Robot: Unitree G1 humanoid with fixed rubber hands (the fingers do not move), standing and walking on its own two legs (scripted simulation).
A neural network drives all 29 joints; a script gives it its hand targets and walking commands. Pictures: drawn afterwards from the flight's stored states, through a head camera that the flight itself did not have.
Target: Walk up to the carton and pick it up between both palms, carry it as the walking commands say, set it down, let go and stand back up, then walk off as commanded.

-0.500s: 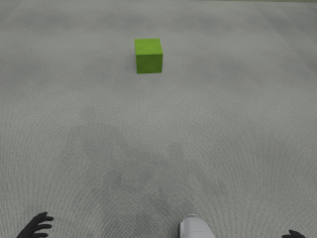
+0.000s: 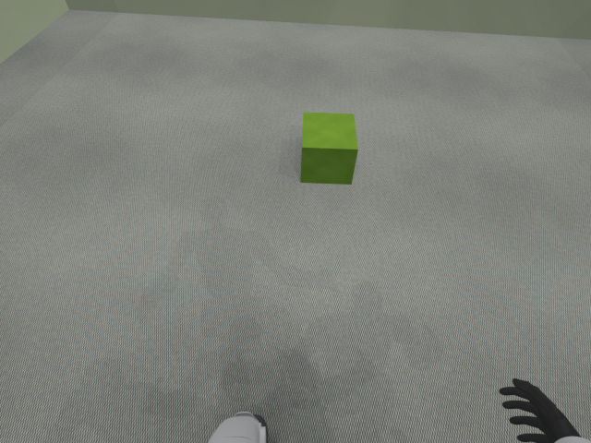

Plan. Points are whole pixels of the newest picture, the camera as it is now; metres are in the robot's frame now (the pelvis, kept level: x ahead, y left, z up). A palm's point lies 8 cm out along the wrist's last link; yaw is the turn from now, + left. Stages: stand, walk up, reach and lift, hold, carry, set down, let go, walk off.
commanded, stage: walk up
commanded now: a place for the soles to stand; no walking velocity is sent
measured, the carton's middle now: (327, 148) +1.47 -0.08 -0.66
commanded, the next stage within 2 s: none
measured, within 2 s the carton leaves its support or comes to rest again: neither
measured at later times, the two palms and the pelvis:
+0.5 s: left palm (161, 227) +0.47 +0.29 -0.06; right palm (557, 366) +0.26 -0.38 -0.09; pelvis +0.27 -0.02 -0.01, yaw -4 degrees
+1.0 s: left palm (160, 205) +0.56 +0.33 -0.10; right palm (487, 190) +0.60 -0.35 -0.05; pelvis +0.49 -0.01 -0.01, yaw -3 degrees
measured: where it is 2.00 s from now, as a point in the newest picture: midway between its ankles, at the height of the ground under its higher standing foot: (321, 259)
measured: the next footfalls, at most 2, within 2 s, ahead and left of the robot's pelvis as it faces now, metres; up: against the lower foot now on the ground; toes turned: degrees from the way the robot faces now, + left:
left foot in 0.04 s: +0.20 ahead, +0.12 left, +0.00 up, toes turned +5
right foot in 0.50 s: +0.42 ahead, -0.15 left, +0.00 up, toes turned -9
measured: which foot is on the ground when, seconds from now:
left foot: up 0.00-0.02, down 0.04-0.50, up 0.52-0.86, down 0.88-1.00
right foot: down 0.00-0.04, up 0.06-0.48, down 0.50-0.88, up 0.90-1.00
